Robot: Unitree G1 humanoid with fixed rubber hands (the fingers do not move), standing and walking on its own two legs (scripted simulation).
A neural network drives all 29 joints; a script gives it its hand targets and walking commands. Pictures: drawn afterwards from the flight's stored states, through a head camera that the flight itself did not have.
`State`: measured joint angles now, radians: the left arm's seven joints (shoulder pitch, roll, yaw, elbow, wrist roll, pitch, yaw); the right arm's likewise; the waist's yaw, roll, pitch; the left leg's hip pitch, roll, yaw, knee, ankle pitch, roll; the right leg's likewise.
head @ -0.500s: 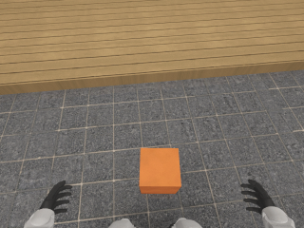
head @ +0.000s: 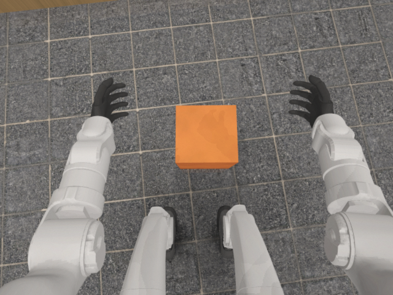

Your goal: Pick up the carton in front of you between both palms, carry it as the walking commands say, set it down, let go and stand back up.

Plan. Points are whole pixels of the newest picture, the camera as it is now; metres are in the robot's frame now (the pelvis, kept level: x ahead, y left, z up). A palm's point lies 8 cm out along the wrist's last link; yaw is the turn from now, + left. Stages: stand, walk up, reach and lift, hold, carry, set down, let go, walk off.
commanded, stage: reach and lift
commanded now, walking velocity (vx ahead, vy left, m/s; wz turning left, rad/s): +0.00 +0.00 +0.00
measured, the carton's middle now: (205, 140) +0.49 -0.03 -0.54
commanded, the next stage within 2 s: none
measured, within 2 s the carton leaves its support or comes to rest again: leaves its support in 1.92 s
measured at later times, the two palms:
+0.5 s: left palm (135, 115) +0.50 +0.17 -0.24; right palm (279, 114) +0.49 -0.22 -0.23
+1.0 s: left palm (151, 135) +0.49 +0.16 -0.44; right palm (257, 134) +0.48 -0.21 -0.44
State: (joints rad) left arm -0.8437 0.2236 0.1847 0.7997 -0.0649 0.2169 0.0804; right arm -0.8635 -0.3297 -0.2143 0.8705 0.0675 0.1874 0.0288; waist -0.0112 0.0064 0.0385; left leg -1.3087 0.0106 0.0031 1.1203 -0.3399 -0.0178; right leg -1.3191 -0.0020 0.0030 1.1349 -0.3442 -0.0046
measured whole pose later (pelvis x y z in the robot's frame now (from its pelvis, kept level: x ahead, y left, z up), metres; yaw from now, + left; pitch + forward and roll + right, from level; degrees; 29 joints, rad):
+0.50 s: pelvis +0.01 +0.00 -0.10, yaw +1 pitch +51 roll +2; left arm -1.04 0.18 0.31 0.93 0.03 0.04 0.09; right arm -1.06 -0.25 -0.33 0.98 -0.02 0.03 -0.01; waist -0.02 0.01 -0.14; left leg -1.90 0.01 0.00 1.45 -0.44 -0.03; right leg -1.91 0.00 0.00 1.46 -0.45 -0.01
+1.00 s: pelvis -0.04 +0.00 -0.27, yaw +1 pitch +40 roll +1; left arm -1.36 0.30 0.10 1.11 -0.21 0.05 0.15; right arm -1.37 -0.40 -0.10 1.17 0.23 0.02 -0.07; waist -0.02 0.02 0.26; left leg -2.27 -0.01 -0.01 2.08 -0.51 -0.02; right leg -2.28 0.00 0.01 2.09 -0.51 0.00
